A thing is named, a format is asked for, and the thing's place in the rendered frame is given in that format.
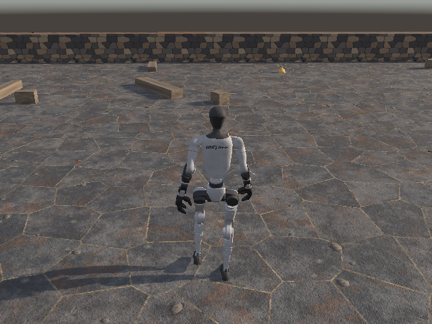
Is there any left robot shin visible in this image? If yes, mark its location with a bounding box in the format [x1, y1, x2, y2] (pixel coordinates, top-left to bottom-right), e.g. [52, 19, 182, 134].
[194, 212, 203, 256]

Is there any left robot hand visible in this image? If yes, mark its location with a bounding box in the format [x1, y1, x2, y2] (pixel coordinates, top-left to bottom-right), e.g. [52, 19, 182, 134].
[175, 195, 192, 214]

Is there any robot torso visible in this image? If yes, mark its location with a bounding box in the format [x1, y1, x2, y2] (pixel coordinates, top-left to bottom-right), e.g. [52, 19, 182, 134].
[201, 133, 233, 203]

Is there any left robot forearm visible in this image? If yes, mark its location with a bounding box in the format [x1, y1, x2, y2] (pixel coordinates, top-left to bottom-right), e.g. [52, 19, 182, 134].
[178, 163, 192, 197]

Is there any right robot hand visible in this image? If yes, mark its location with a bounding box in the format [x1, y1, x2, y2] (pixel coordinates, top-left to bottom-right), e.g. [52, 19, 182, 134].
[238, 187, 252, 201]

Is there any right robot upper arm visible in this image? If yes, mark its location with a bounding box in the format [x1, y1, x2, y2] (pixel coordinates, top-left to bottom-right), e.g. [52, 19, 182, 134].
[231, 136, 248, 173]

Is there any left robot upper arm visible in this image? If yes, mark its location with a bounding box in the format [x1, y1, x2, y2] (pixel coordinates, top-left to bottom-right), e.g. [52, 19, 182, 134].
[186, 136, 203, 174]

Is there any right robot forearm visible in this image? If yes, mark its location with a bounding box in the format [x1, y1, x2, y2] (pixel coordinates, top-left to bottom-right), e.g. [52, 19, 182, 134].
[241, 163, 252, 189]

